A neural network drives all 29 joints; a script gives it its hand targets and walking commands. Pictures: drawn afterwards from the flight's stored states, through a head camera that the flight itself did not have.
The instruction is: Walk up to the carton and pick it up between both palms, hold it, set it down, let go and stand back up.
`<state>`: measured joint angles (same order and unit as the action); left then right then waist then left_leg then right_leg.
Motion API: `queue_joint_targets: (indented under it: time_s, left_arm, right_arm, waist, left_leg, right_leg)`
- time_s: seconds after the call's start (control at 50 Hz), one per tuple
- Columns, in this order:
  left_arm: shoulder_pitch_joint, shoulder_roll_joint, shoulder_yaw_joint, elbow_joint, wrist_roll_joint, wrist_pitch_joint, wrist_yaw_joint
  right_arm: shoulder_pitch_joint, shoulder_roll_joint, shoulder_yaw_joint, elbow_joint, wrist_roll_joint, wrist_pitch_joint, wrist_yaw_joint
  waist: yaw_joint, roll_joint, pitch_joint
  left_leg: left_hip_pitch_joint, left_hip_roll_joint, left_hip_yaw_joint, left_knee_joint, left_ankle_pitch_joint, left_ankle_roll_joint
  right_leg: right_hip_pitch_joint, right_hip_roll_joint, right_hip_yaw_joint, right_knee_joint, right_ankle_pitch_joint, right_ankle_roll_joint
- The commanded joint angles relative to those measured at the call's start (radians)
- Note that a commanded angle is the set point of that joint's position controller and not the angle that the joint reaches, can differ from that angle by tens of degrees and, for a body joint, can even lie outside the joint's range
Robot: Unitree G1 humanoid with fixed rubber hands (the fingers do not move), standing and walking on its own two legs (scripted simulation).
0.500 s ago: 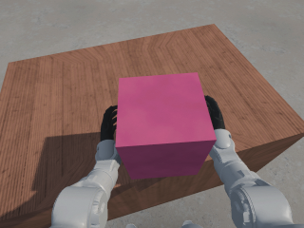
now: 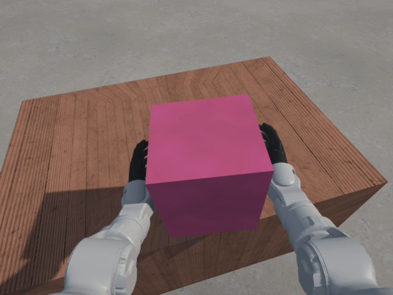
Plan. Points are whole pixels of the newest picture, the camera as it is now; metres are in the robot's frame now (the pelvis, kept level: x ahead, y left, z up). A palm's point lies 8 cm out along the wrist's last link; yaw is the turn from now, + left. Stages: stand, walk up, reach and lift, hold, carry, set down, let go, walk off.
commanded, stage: reach and lift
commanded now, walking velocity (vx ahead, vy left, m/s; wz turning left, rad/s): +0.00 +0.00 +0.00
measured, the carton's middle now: (206, 170) +0.40 -0.05 +0.02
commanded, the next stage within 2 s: none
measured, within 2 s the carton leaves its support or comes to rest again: neither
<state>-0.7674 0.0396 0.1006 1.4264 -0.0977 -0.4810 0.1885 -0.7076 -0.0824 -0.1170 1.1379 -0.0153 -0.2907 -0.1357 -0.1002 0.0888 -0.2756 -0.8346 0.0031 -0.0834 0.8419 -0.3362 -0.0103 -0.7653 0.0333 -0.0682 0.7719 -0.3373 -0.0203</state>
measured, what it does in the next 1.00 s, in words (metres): stands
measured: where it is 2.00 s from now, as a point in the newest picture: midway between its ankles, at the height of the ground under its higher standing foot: outside the picture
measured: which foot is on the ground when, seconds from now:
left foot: down 0.00-1.00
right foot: down 0.00-1.00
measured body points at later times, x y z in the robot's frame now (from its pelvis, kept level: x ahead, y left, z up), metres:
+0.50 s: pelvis +0.01 +0.00 +0.02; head +0.03 -0.01 +0.47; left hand +0.41 +0.11 +0.06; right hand +0.40 -0.20 +0.09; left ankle +0.03 +0.12 -0.70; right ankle +0.01 -0.11 -0.70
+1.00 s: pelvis +0.01 +0.00 +0.04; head +0.00 +0.01 +0.49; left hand +0.40 +0.13 +0.12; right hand +0.39 -0.17 +0.14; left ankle +0.03 +0.12 -0.70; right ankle +0.01 -0.11 -0.70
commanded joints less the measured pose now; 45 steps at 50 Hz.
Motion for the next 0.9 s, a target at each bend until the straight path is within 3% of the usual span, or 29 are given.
queue_joint_targets:
  time_s: [0.0, 0.08, 0.12, 0.16, 0.22, 0.3, 0.36, 0.38, 0.42, 0.44, 0.48, 0.5, 0.64, 0.66, 0.74, 0.8, 0.86, 0.88]
  left_arm:
    - [-0.808, -0.812, -0.248, -0.334, 0.123, -0.056, -0.152]
    - [-0.775, -0.812, -0.268, -0.368, 0.103, -0.032, -0.159]
    - [-0.781, -0.82, -0.301, -0.408, 0.094, -0.023, -0.154]
    - [-0.799, -0.798, -0.295, -0.447, 0.086, -0.011, -0.154]
    - [-0.775, -0.817, -0.321, -0.484, 0.077, 0.013, -0.156]
    - [-0.745, -0.815, -0.35, -0.55, 0.074, 0.048, -0.152]
    - [-0.71, -0.785, -0.327, -0.554, 0.078, 0.088, -0.156]
    - [-0.685, -0.766, -0.314, -0.542, 0.089, 0.096, -0.163]
    - [-0.671, -0.775, -0.324, -0.584, 0.092, 0.112, -0.164]
    - [-0.658, -0.777, -0.327, -0.612, 0.09, 0.116, -0.165]
    - [-0.644, -0.778, -0.338, -0.654, 0.083, 0.128, -0.161]
    - [-0.63, -0.757, -0.335, -0.656, 0.098, 0.137, -0.163]
    - [-0.617, -0.763, -0.369, -0.74, 0.08, 0.213, -0.172]
    - [-0.633, -0.765, -0.38, -0.764, 0.073, 0.221, -0.171]
    - [-0.633, -0.794, -0.424, -0.841, 0.074, 0.264, -0.162]
    - [-0.615, -0.787, -0.42, -0.869, 0.083, 0.319, -0.153]
    - [-0.612, -0.804, -0.432, -0.935, 0.09, 0.375, -0.15]
    - [-0.594, -0.802, -0.423, -0.945, 0.097, 0.398, -0.15]
  right_arm:
    - [-0.616, 0.88, 0.316, -0.227, -0.064, -0.015, 0.128]
    - [-0.623, 0.885, 0.364, -0.306, -0.029, 0.02, 0.124]
    - [-0.595, 0.886, 0.372, -0.312, -0.025, 0.037, 0.125]
    - [-0.578, 0.873, 0.365, -0.312, -0.021, 0.056, 0.121]
    - [-0.588, 0.881, 0.396, -0.376, 0.002, 0.069, 0.116]
    - [-0.553, 0.874, 0.427, -0.419, 0.028, 0.106, 0.112]
    - [-0.526, 0.869, 0.42, -0.409, 0.033, 0.139, 0.108]
    - [-0.514, 0.868, 0.432, -0.432, 0.038, 0.146, 0.107]
    - [-0.513, 0.861, 0.443, -0.456, 0.063, 0.15, 0.104]
    - [-0.52, 0.866, 0.468, -0.485, 0.077, 0.15, 0.102]
    - [-0.514, 0.861, 0.472, -0.507, 0.084, 0.158, 0.099]
    - [-0.491, 0.857, 0.475, -0.504, 0.084, 0.166, 0.099]
    - [-0.493, 0.856, 0.494, -0.559, 0.103, 0.214, 0.079]
    - [-0.491, 0.852, 0.486, -0.57, 0.103, 0.217, 0.077]
    - [-0.495, 0.862, 0.498, -0.606, 0.117, 0.246, 0.072]
    - [-0.485, 0.839, 0.484, -0.579, 0.123, 0.285, 0.071]
    - [-0.486, 0.815, 0.464, -0.593, 0.146, 0.309, 0.064]
    - [-0.497, 0.815, 0.471, -0.606, 0.155, 0.317, 0.063]
  waist:
    - [-0.036, -0.022, -0.589]
    - [-0.034, -0.022, -0.628]
    - [-0.056, -0.022, -0.628]
    - [-0.053, -0.049, -0.605]
    - [-0.047, -0.019, -0.625]
    - [-0.039, -0.031, -0.611]
    - [-0.038, -0.082, -0.516]
    - [-0.015, -0.075, -0.508]
    - [-0.018, -0.043, -0.528]
    - [-0.001, -0.055, -0.542]
    - [-0.007, -0.062, -0.544]
    - [0.004, -0.054, -0.538]
    - [-0.008, -0.116, -0.448]
    - [-0.019, -0.104, -0.467]
    - [-0.015, -0.05, -0.477]
    - [-0.009, -0.063, -0.419]
    - [-0.021, -0.037, -0.402]
    - [-0.008, -0.027, -0.384]
  left_leg:
    - [0.388, -0.024, -0.015, -0.114, 0.253, -0.027]
    - [0.381, -0.03, -0.02, -0.133, 0.279, -0.021]
    - [0.421, -0.028, -0.018, -0.137, 0.304, -0.033]
    - [0.421, -0.028, -0.026, -0.151, 0.288, -0.027]
    - [0.437, -0.029, -0.036, -0.163, 0.327, -0.029]
    - [0.451, -0.03, -0.036, -0.182, 0.362, -0.033]
    - [0.455, -0.034, -0.038, -0.218, 0.311, -0.014]
    - [0.436, -0.038, -0.034, -0.229, 0.288, -0.006]
    - [0.462, -0.039, -0.036, -0.243, 0.321, -0.007]
    - [0.475, -0.038, -0.037, -0.241, 0.351, -0.007]
    - [0.477, -0.038, -0.035, -0.245, 0.364, -0.009]
    - [0.468, -0.039, -0.033, -0.258, 0.367, -0.011]
    - [0.528, -0.039, -0.035, -0.311, 0.308, 0.005]
    - [0.527, -0.038, -0.04, -0.32, 0.317, 0.003]
    - [0.583, -0.037, -0.039, -0.332, 0.348, -0.013]
    - [0.611, -0.032, -0.041, -0.355, 0.342, -0.014]
    - [0.672, -0.028, -0.036, -0.366, 0.376, -0.031]
    - [0.683, -0.029, -0.044, -0.372, 0.39, -0.028]
  right_leg:
    - [0.277, 0.003, 0.041, -0.116, 0.343, 0.019]
    - [0.345, -0.005, 0.055, -0.123, 0.419, 0.031]
    - [0.337, 0.007, 0.049, -0.134, 0.429, 0.034]
    - [0.338, 0.002, 0.048, -0.142, 0.43, 0.03]
    - [0.38, -0.001, 0.055, -0.147, 0.475, 0.034]
    - [0.418, 0.007, 0.051, -0.167, 0.524, 0.038]
    - [0.425, -0.006, 0.066, -0.195, 0.507, 0.05]
    - [0.46, -0.015, 0.077, -0.195, 0.507, 0.048]
    - [0.487, -0.02, 0.079, -0.199, 0.566, 0.052]
    - [0.5, -0.014, 0.076, -0.2, 0.589, 0.053]
    - [0.512, -0.012, 0.076, -0.207, 0.614, 0.05]
    - [0.538, -0.016, 0.08, -0.214, 0.615, 0.052]
    - [0.544, -0.016, 0.087, -0.275, 0.56, 0.054]
    - [0.544, -0.017, 0.084, -0.278, 0.56, 0.05]
    - [0.55, -0.009, 0.08, -0.304, 0.535, 0.036]
    - [0.55, -0.002, 0.075, -0.333, 0.481, 0.034]
    - [0.543, 0.009, 0.064, -0.355, 0.466, 0.027]
    - [0.558, 0.01, 0.067, -0.369, 0.466, 0.02]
